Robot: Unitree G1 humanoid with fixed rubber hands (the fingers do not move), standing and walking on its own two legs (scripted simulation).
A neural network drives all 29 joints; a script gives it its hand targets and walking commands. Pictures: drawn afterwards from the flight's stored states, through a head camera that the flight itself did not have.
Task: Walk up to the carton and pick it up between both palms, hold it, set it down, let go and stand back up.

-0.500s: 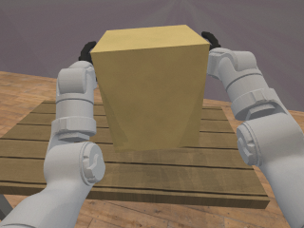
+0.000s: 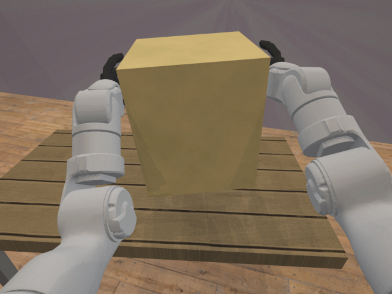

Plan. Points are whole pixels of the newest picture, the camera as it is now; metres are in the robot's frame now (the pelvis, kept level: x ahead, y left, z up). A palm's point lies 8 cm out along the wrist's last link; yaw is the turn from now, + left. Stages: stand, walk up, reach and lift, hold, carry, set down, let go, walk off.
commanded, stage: hold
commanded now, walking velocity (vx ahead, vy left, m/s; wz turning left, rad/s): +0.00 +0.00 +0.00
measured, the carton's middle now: (194, 112) +0.36 +0.01 +0.28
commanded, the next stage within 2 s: set down in 0.28 s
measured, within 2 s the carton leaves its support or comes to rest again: neither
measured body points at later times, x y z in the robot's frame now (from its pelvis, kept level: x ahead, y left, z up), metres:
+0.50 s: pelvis +0.00 +0.00 +0.00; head -0.11 +0.03 +0.44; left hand +0.39 +0.17 +0.35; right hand +0.37 -0.13 +0.38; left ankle +0.03 +0.14 -0.75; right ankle -0.02 -0.12 -0.75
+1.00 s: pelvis +0.00 +0.01 +0.00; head -0.08 +0.06 +0.44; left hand +0.40 +0.19 +0.28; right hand +0.40 -0.11 +0.29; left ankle +0.03 +0.14 -0.75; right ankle -0.02 -0.12 -0.75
